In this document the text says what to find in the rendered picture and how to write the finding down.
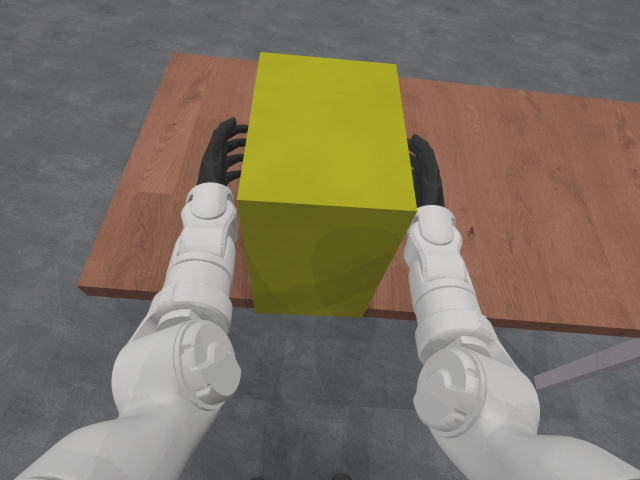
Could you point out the robot left upper arm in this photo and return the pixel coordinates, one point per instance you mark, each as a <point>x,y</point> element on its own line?
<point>169,388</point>

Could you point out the carton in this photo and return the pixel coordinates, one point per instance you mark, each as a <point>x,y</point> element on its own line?
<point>326,192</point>

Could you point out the left robot forearm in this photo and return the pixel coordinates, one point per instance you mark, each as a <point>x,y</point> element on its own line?
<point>200,273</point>

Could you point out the robot right upper arm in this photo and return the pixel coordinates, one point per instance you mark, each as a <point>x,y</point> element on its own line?
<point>485,416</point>

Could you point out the robot left hand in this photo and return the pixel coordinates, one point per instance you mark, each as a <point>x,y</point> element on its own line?
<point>215,161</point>

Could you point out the right robot forearm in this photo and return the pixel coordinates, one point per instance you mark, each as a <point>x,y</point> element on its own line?
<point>443,297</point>

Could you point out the table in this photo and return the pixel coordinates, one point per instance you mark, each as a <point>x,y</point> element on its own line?
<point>544,188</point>

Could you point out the robot right hand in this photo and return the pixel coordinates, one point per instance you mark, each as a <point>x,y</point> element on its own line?
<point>426,174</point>

